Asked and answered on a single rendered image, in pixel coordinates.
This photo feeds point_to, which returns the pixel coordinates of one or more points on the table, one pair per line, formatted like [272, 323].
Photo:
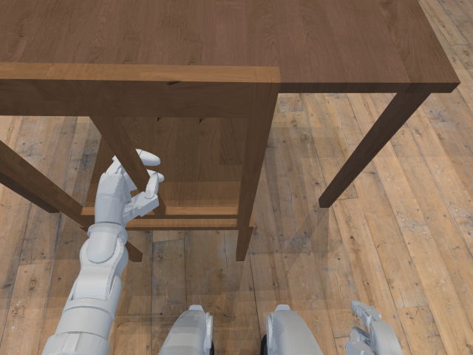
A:
[320, 46]

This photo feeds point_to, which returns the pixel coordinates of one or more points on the right robot hand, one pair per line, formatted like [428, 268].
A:
[380, 341]

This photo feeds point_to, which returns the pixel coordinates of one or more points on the robot left forearm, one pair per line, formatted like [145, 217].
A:
[92, 303]

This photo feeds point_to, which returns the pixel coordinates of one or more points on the chair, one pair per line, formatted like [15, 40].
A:
[209, 126]

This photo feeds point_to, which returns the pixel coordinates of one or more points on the right robot thigh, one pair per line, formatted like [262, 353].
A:
[289, 335]

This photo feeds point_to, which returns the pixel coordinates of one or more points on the left robot thigh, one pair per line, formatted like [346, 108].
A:
[190, 335]

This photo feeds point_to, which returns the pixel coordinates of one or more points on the left robot hand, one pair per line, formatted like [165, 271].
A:
[114, 191]

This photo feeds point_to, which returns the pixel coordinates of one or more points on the robot thigh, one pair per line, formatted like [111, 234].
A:
[289, 335]
[190, 335]

